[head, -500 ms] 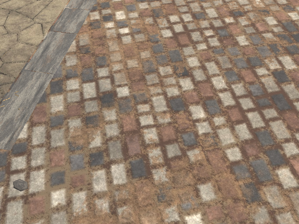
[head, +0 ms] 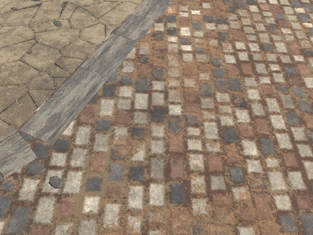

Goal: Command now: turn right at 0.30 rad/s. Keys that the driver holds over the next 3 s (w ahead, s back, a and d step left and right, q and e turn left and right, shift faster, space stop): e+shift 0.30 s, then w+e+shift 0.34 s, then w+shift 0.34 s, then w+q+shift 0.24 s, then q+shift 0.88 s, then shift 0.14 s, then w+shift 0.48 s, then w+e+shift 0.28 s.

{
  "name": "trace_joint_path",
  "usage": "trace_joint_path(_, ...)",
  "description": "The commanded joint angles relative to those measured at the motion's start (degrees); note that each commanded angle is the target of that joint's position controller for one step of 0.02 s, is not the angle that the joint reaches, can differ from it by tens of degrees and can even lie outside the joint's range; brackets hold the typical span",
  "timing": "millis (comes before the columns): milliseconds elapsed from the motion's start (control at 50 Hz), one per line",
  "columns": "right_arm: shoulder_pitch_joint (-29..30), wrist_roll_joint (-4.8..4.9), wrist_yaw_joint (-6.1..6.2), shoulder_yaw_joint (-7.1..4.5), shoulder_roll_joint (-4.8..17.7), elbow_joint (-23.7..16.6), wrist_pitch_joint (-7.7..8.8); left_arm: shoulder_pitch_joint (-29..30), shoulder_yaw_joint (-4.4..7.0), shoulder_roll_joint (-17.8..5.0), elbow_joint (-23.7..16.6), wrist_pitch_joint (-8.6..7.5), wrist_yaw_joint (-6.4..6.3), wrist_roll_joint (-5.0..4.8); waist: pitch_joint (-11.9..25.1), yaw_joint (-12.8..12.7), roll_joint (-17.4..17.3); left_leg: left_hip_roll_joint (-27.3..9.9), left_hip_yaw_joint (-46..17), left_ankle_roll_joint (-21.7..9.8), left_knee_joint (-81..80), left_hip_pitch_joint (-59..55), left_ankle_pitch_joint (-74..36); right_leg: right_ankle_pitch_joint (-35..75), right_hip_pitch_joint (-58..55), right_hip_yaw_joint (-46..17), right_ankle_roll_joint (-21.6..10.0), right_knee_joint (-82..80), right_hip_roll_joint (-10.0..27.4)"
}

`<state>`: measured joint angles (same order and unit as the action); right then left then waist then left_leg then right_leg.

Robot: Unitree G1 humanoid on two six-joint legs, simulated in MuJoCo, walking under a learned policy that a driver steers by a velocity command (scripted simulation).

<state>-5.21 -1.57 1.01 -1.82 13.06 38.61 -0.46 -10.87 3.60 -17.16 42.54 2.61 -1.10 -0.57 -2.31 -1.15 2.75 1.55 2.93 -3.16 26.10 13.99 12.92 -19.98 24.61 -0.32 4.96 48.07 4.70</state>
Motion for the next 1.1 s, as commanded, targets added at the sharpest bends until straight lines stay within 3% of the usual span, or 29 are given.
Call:
trace_joint_path(20,-0.64,0.15,0.65,-4.02,13.36,-1.78,0.00,3.62,1.64,-7.88,-6.02,-0.47,0.20,-0.80,2.59,3.40,-11.45,-18.12,-10.92,-11.40,-8.97,-2.94,-7.84,-4.10,0.68,1.34,-0.81,0.22,-0.04)
trace_joint_path(120,0.55,1.01,1.42,-4.39,12.36,-1.57,-0.65,1.24,1.36,-5.09,-6.77,-0.32,1.51,-0.89,4.36,2.25,-9.38,-21.40,-9.37,-10.79,-4.53,-8.01,-21.70,-7.25,1.22,2.97,-2.65,-1.29,0.36)
trace_joint_path(180,2.72,2.23,1.73,-4.81,12.18,-1.65,-1.22,-3.20,1.74,-4.31,-5.98,-0.19,2.41,-1.17,6.57,-0.71,-8.70,-19.53,-3.40,-6.24,2.31,-7.11,-22.79,2.15,-6.64,6.28,-5.33,-14.29,-2.29)
trace_joint_path(200,0.57,2.57,1.61,-4.78,10.87,-0.68,-1.26,-5.16,2.51,-5.91,-5.60,-0.28,2.03,-0.78,6.43,-1.10,-5.04,-16.36,0.39,-2.08,8.88,-3.61,-15.19,10.92,-11.48,3.36,-7.69,-21.38,-2.98)
trace_joint_path(220,-0.18,0.83,1.35,-4.38,8.51,-1.76,-1.05,-7.14,4.66,-13.56,-6.39,-0.65,0.91,-0.53,6.40,0.06,10.23,-9.06,6.48,4.19,25.30,10.35,2.80,33.86,-20.62,-15.14,-13.30,-25.80,8.10)
trace_joint_path(240,7.97,-0.21,1.39,-3.64,7.22,-6.14,-0.47,-7.78,5.06,-17.00,-7.82,-1.67,1.19,1.22,6.44,-2.18,18.16,1.68,0.25,7.44,37.58,25.96,26.53,46.11,-24.21,-33.45,-25.14,-27.74,17.28)
trace_joint_path(260,8.90,0.25,1.26,-4.11,8.91,-6.03,-0.02,-7.96,4.52,-14.81,-8.51,-2.89,1.62,2.12,9.50,-3.63,8.75,0.41,-7.03,6.94,44.82,28.06,26.86,42.96,-25.97,-31.24,-26.76,-28.47,17.17)
trace_joint_path(300,6.26,1.24,1.33,-4.57,9.59,-4.40,0.35,-2.73,4.19,-12.61,-8.88,-3.59,0.82,0.08,7.01,0.29,1.14,-1.49,-8.87,6.07,43.69,29.49,16.22,38.13,-25.12,-22.45,-20.38,-26.71,10.58)
trace_joint_path(320,4.51,0.86,1.05,-4.93,10.72,-3.92,0.78,-3.44,3.68,-10.69,-8.47,-3.28,0.15,-1.80,8.93,0.77,0.65,-2.75,-9.32,5.91,39.64,29.05,11.66,23.37,-26.09,-21.91,-18.86,-28.70,8.80)
trace_joint_path(340,4.19,1.28,0.22,-4.89,10.19,-3.59,1.38,-4.73,3.20,-9.67,-8.58,-3.12,-0.26,-2.39,9.21,0.41,1.72,-2.49,-9.05,5.88,37.29,27.74,7.41,6.08,-25.53,-23.05,-18.44,-31.42,7.04)
trace_joint_path(380,5.99,2.28,-1.07,-4.84,9.81,-3.80,2.75,-6.72,2.90,-9.75,-8.99,-3.47,-0.57,-1.59,5.66,-0.65,3.60,-1.36,-8.84,5.90,30.64,29.14,2.63,-13.59,-24.63,-27.01,-18.80,-36.64,6.59)
trace_joint_path(420,8.35,2.42,-1.42,-4.82,9.83,-4.01,4.53,-8.31,3.03,-10.55,-8.81,-4.29,-0.99,-0.88,3.06,-1.40,4.19,-0.56,-9.38,6.27,22.41,28.84,-0.17,-12.15,-24.24,-27.63,-18.66,-37.81,6.16)
trace_joint_path(520,10.56,2.83,-2.22,-4.27,8.61,-3.87,7.30,-9.40,3.05,-11.40,-8.98,-4.61,-1.14,-1.44,0.88,-2.27,7.25,1.73,-8.80,8.14,9.94,20.93,-2.81,-7.83,-17.77,-26.58,-18.08,-35.67,2.98)
trace_joint_path(540,7.92,-2.55,-3.21,-3.09,8.39,-1.99,3.49,-10.86,4.04,-14.05,-7.22,-3.40,1.50,2.61,1.60,-3.68,9.41,1.68,-4.42,8.63,12.51,19.41,-0.83,-9.59,-16.39,-25.48,-17.12,-34.67,-0.48)
trace_joint_path(600,11.21,-0.51,-3.14,-2.67,8.90,-5.09,1.95,-9.85,3.68,-12.17,-8.07,-2.95,3.42,1.68,-1.22,-3.99,8.40,1.35,-4.91,8.84,8.73,15.19,2.61,-10.54,-10.85,-29.94,-17.45,-33.44,-0.68)
trace_joint_path(660,0.05,0.65,-1.85,-3.23,11.43,-2.76,3.61,-2.34,3.52,-11.97,-9.67,-3.84,2.71,1.55,0.83,3.78,5.71,-0.22,-5.56,5.54,2.19,-5.17,-0.46,-7.43,-1.04,-31.47,-15.02,-29.08,-0.43)
trace_joint_path(680,-9.27,-0.30,-1.02,-4.12,14.04,-0.28,4.42,-2.20,2.68,-9.53,-9.36,-4.66,2.52,1.55,4.57,8.00,1.55,-2.27,-6.47,3.92,1.71,-17.83,1.72,-2.96,4.32,-27.64,-13.47,-19.69,-3.21)
trace_joint_path(700,-19.58,-2.19,-0.11,-5.26,19.14,1.03,5.21,-3.44,0.87,-3.70,-9.45,-5.86,2.51,1.43,11.57,11.86,-12.16,-14.68,-21.10,2.06,-4.71,-28.30,20.80,-3.75,8.82,-17.50,-11.83,1.66,-10.13)
trace_joint_path(720,-18.77,-2.72,-0.35,-6.17,24.05,1.12,4.97,-4.03,0.12,-1.87,-12.46,-6.04,2.14,-0.25,12.27,8.02,-24.51,-24.20,-52.93,-1.54,-17.64,-28.67,42.80,-11.38,21.89,-11.61,-10.42,15.47,-15.33)
trace_joint_path(740,-12.63,-2.50,-0.99,-5.21,18.66,0.19,4.73,-4.91,0.01,-4.45,-9.82,-5.24,1.58,0.77,5.55,4.94,-12.98,-24.97,-51.53,-3.19,-16.25,-22.07,41.77,-4.55,24.44,-11.35,-10.81,22.97,-9.38)
trace_joint_path(760,-11.06,-1.74,-1.30,-3.96,13.91,-0.28,4.64,-3.43,0.34,-6.12,-8.61,-5.09,2.29,2.00,3.24,4.31,-7.29,-21.70,-42.11,-3.03,-13.92,-18.27,35.04,0.09,23.32,-10.00,-10.62,23.04,-7.63)
trace_joint_path(800,-13.32,-1.24,-1.19,-2.61,10.58,1.88,5.28,-0.89,0.43,-6.35,-8.06,-5.12,4.13,3.44,0.80,4.05,-7.56,-15.43,-28.17,-2.41,-14.98,-14.00,24.05,4.41,20.82,-9.55,-9.64,18.68,-5.21)
trace_joint_path(840,-16.88,-0.76,-1.27,-2.25,10.10,4.45,6.39,0.98,-0.15,-5.39,-8.25,-4.80,5.08,3.48,-1.18,4.38,-10.53,-13.31,-23.36,-2.95,-16.56,-13.48,17.59,6.65,21.75,-9.49,-8.82,17.27,-5.58)
trace_joint_path(920,-21.92,0.13,-1.58,-1.80,9.51,7.56,7.51,9.36,-1.11,-4.65,-10.69,-4.96,5.36,3.39,-4.18,5.08,-8.51,-13.18,-15.64,-4.74,-19.28,-15.42,2.06,10.76,27.66,-7.64,-7.87,11.33,-6.51)
trace_joint_path(980,-23.17,0.42,-1.57,-1.10,8.91,9.40,7.60,17.09,-2.73,-3.05,-13.24,-5.33,6.38,3.41,-5.71,5.57,-7.93,-11.16,-7.41,-4.36,-23.17,-10.19,-13.77,14.39,18.64,2.05,-8.05,-1.91,-5.93)
trace_joint_path(1020,-24.91,0.75,-1.49,-1.17,10.47,11.67,7.47,19.95,-3.84,-1.47,-14.62,-5.81,6.69,3.26,-6.56,5.29,-9.26,-12.95,-8.07,-5.15,-25.69,-7.99,-25.46,16.80,9.12,5.42,-9.84,-8.66,-4.44)
trace_joint_path(1060,-24.79,0.89,-1.33,-1.55,13.92,12.82,7.24,15.55,-3.34,-2.91,-12.97,-5.86,5.34,3.27,-2.40,1.80,-9.86,-13.29,-5.97,-5.05,-16.67,-11.92,-56.07,12.53,-0.87,6.55,-11.43,-11.28,-8.54)
trace_joint_path(1080,-24.41,0.83,-0.92,-1.95,16.11,13.29,7.02,7.72,-2.37,-5.14,-10.82,-5.86,4.17,3.31,2.88,-2.72,-10.91,-14.04,-5.84,-4.82,-6.91,-12.27,-67.26,8.75,-10.29,5.60,-12.08,-11.05,-10.31)
trace_joint_path(1100,-22.23,1.14,-0.66,-2.18,17.49,13.23,6.69,-4.95,-1.16,-7.30,-6.82,-5.87,2.88,3.18,9.03,-9.53,-10.57,-13.44,-5.86,-3.95,6.81,-8.21,-65.68,9.53,-24.43,3.28,-12.77,-14.30,-9.68)
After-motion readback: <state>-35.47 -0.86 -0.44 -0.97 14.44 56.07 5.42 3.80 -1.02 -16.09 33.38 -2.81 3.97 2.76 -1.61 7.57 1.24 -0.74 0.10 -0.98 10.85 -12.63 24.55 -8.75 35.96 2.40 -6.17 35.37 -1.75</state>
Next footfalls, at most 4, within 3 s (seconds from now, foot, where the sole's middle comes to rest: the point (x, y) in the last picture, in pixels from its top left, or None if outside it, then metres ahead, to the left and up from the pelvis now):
0.20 right None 0.01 -0.13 -0.78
0.68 left None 0.27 -0.01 -0.78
1.12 right None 0.44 -0.44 -0.78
1.52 left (259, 165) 0.83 -0.49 -0.78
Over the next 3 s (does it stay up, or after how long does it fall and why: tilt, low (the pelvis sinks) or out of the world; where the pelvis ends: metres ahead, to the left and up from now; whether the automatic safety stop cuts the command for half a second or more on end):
stays up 1.12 -0.49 -0.02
